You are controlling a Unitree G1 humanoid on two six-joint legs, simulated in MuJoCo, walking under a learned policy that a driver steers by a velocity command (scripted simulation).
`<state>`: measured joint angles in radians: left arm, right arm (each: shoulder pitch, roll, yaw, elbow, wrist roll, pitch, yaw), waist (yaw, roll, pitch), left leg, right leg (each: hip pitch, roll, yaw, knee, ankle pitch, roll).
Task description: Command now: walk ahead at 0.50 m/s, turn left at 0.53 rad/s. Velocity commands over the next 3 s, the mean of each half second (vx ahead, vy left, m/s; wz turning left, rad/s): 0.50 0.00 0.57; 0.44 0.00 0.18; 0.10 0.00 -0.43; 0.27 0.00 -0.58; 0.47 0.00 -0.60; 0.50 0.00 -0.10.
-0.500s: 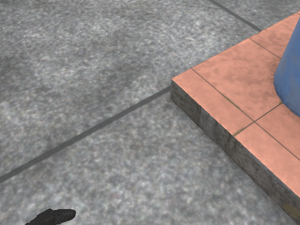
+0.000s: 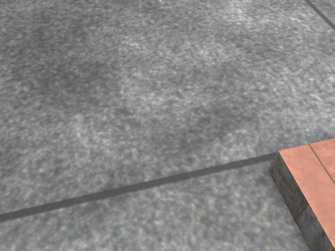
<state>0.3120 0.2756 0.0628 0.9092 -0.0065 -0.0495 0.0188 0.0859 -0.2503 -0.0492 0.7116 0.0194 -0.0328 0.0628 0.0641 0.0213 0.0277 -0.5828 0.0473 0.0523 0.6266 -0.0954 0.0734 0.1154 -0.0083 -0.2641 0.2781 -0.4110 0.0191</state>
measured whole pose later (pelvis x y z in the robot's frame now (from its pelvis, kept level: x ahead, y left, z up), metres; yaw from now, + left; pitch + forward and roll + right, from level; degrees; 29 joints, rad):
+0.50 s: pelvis +0.29 +0.01 +0.00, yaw +18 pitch +2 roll +1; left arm 0.02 0.28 0.04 0.70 0.00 -0.12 -0.03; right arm 0.39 -0.30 -0.08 0.72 0.02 -0.03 -0.02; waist -0.08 -0.03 0.00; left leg -0.08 -0.11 -0.22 0.50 -0.44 0.05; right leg -0.47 0.00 0.06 0.46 -0.03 0.01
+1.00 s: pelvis +0.52 +0.11 +0.00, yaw +21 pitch +2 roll -2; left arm 0.39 0.30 0.05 0.88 -0.01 -0.05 0.00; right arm 0.02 -0.25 -0.03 0.62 -0.02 -0.08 0.02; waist 0.11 0.01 0.03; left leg -0.47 0.02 -0.01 0.50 -0.02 0.03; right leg -0.10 0.00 0.02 0.56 -0.44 0.02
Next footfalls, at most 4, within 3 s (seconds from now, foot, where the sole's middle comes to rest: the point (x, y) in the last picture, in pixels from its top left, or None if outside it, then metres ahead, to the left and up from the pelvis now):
0.04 left None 0.18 0.10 -0.76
0.50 right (197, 244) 0.49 -0.05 -0.76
0.98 left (117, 207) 0.62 0.28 -0.76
1.42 right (179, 204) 0.65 0.02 -0.76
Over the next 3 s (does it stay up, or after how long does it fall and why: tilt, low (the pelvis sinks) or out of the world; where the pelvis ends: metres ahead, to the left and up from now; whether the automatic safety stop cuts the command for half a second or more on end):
stays up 1.19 -0.11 0.01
